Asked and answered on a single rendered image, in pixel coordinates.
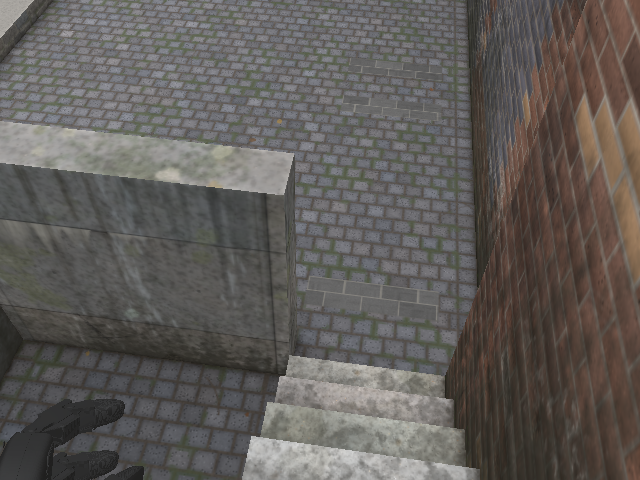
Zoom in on stairs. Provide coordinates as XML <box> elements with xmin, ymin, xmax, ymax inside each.
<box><xmin>242</xmin><ymin>355</ymin><xmax>480</xmax><ymax>480</ymax></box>

